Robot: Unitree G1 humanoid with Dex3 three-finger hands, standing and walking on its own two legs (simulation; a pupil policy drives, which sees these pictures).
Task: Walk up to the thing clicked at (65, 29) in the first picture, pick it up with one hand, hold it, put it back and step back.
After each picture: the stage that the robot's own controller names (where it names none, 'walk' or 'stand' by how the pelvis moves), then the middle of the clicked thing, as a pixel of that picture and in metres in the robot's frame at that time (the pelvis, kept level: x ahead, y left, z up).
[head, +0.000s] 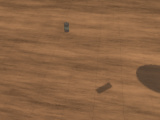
stand; (66, 27) +1.71 +0.14 -0.72
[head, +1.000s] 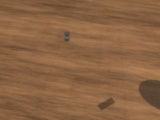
walk; (67, 36) +1.59 +0.10 -0.71
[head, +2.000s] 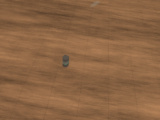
walk; (65, 61) +1.05 +0.10 -0.71
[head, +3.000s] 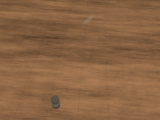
walk; (55, 102) +0.64 +0.18 -0.71
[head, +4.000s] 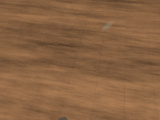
walk; out of the picture +0.44 +0.17 -0.70
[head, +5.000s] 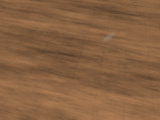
stand; out of the picture +0.38 +0.13 -0.72
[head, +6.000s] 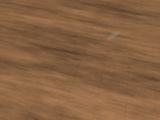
stand; out of the picture +0.38 +0.13 -0.72
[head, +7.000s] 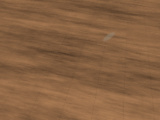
stand; out of the picture +0.39 +0.14 -0.73
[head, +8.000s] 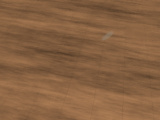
stand; out of the picture +0.38 +0.15 -0.73
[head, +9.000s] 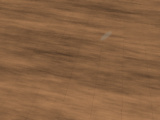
go down; out of the picture +0.37 +0.15 -0.73
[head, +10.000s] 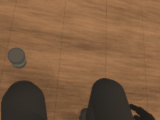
go down; (17, 58) +0.45 +0.22 -0.32
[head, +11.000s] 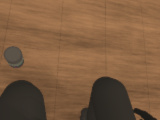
approach; (14, 58) +0.44 +0.23 -0.30
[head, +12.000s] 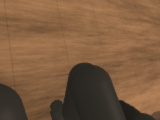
close in; out of the picture +0.42 +0.27 -0.22
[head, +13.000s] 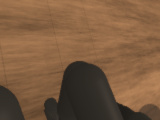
close; out of the picture +0.42 +0.28 -0.22
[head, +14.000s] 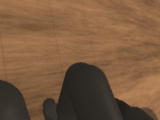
lift; out of the picture +0.39 +0.27 -0.23
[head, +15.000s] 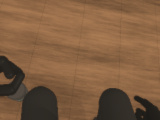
lift; (18, 91) +0.31 +0.25 -0.20
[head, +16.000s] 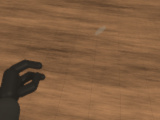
go down; out of the picture +0.17 +0.16 -0.68
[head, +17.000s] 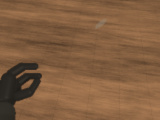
stand; out of the picture +0.18 +0.18 -0.69
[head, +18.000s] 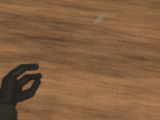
stand; out of the picture +0.18 +0.17 -0.68
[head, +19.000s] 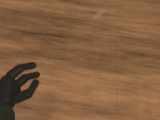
stand; out of the picture +0.18 +0.17 -0.67
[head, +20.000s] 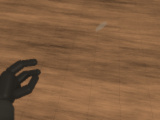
stand; out of the picture +0.18 +0.17 -0.69
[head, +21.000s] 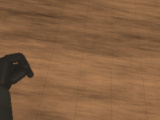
crouch; out of the picture +0.20 +0.17 -0.61
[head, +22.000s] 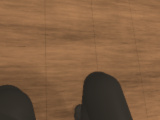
lower; (2, 116) +0.23 +0.21 -0.28
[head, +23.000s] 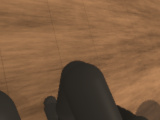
lower; out of the picture +0.22 +0.22 -0.24
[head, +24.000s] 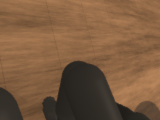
lower; out of the picture +0.21 +0.22 -0.24
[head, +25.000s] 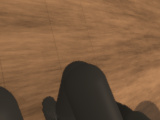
lower; out of the picture +0.21 +0.22 -0.24
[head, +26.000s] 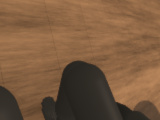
lower; out of the picture +0.21 +0.22 -0.24
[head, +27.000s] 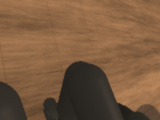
open; out of the picture +0.21 +0.22 -0.24
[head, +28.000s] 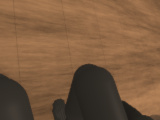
stand; out of the picture +0.21 +0.21 -0.24
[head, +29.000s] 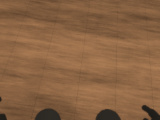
walk; out of the picture +0.22 +0.18 -0.53
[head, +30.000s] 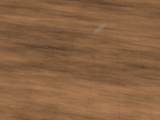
stand; out of the picture +0.17 +0.16 -0.68
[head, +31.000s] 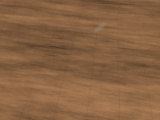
stand; out of the picture +0.18 +0.17 -0.68
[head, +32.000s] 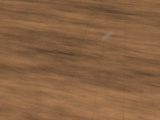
stand; out of the picture +0.19 +0.15 -0.73
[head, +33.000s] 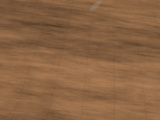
walk; out of the picture +0.24 +0.13 -0.72
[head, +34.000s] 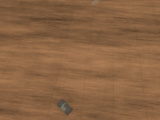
walk; (64, 106) +0.51 +0.16 -0.73
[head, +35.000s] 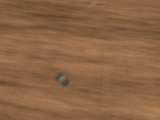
stand; (62, 79) +0.86 +0.16 -0.72
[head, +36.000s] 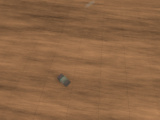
stand; (63, 80) +0.85 +0.13 -0.74
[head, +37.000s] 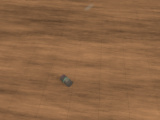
stand; (66, 80) +0.88 +0.13 -0.75
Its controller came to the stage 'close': yes
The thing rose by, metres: 0.23
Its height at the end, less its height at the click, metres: -0.02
